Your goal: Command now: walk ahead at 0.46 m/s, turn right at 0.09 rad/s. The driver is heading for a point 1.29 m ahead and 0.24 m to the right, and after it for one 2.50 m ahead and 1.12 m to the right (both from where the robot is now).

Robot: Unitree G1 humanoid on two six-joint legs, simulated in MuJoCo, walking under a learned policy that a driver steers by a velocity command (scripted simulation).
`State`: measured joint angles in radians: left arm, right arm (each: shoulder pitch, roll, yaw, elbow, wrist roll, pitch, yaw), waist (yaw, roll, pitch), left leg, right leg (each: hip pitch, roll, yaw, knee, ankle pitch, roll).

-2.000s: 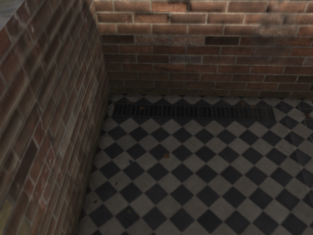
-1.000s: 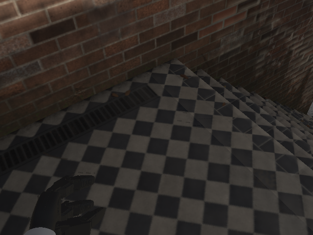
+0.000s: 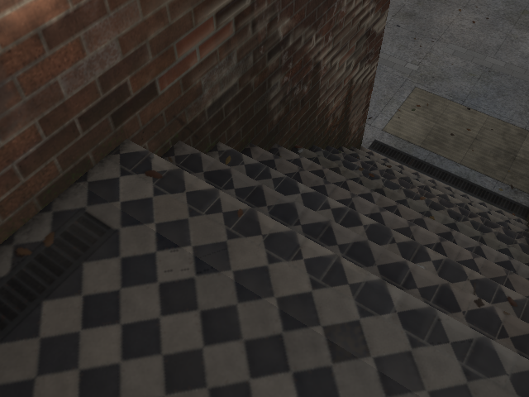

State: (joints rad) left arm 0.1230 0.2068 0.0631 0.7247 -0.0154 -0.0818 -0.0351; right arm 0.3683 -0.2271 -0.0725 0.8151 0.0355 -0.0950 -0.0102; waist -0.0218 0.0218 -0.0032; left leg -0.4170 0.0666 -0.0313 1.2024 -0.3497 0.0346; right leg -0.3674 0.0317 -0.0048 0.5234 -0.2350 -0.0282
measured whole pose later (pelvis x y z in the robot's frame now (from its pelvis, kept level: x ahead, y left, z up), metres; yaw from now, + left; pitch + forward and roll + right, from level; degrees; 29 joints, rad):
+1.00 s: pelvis +0.59 +0.01 +0.00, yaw -8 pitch +2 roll +0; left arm 0.19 0.27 0.05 0.83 0.05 -0.11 -0.03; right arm 0.34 -0.24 0.00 0.93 -0.09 -0.10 0.06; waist 0.02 0.00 -0.01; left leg -0.21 0.00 -0.02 1.09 -0.44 0.02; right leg -0.41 0.09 0.01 0.49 -0.12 -0.09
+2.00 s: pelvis +0.96 -0.18 -0.21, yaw -34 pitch +1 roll +1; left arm 0.39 0.27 0.05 0.99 0.11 -0.06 -0.08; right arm 0.49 -0.23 0.02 0.96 -0.04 -0.07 0.08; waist -0.05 0.01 -0.05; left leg -0.79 0.08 -0.08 1.94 -0.45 0.04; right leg -0.32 0.01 -0.11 0.60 -0.31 -0.08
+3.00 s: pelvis +1.26 -0.38 -0.57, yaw -19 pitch +1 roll +0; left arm 0.39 0.20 0.04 0.94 0.05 -0.05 -0.05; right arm 0.38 -0.20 0.04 0.96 -0.07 -0.03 0.05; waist 0.01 0.02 0.01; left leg -0.65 0.12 -0.07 1.63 -0.89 -0.07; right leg -0.35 -0.01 -0.02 0.48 0.24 0.00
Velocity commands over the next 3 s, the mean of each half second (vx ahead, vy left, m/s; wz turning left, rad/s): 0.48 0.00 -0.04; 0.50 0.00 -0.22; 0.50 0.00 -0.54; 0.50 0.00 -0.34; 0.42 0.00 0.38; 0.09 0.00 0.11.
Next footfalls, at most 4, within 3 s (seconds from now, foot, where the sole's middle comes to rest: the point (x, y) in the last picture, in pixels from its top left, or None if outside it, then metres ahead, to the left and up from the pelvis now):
0.32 left None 0.38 0.17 -0.77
0.90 right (300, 301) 0.70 -0.07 -0.77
1.36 left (246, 239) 0.91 0.08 -0.77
1.86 right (351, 259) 0.95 -0.27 -0.98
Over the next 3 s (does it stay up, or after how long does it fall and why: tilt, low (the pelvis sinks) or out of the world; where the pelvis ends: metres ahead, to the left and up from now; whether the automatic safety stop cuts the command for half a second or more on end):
stays up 1.26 -0.38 -0.57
